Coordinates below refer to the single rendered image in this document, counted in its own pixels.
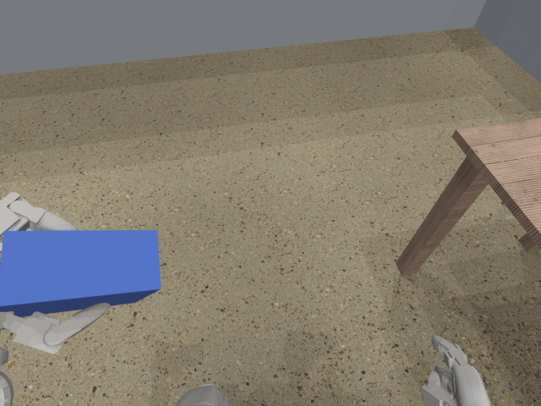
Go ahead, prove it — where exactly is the robot left thigh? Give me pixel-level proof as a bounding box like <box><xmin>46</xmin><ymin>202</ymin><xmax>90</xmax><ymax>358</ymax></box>
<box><xmin>176</xmin><ymin>386</ymin><xmax>228</xmax><ymax>406</ymax></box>

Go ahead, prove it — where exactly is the table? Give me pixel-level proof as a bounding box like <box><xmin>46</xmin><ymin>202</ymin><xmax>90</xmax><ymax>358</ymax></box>
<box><xmin>396</xmin><ymin>118</ymin><xmax>541</xmax><ymax>276</ymax></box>

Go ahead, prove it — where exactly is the sponge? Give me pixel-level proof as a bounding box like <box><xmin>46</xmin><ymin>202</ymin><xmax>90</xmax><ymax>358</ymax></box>
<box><xmin>0</xmin><ymin>230</ymin><xmax>161</xmax><ymax>317</ymax></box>

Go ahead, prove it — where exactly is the left robot hand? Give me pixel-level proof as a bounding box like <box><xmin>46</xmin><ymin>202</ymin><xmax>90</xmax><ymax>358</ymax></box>
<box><xmin>0</xmin><ymin>192</ymin><xmax>111</xmax><ymax>354</ymax></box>

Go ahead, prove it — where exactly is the right robot hand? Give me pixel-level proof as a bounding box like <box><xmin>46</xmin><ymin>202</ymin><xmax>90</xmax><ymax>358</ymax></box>
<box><xmin>422</xmin><ymin>335</ymin><xmax>491</xmax><ymax>406</ymax></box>

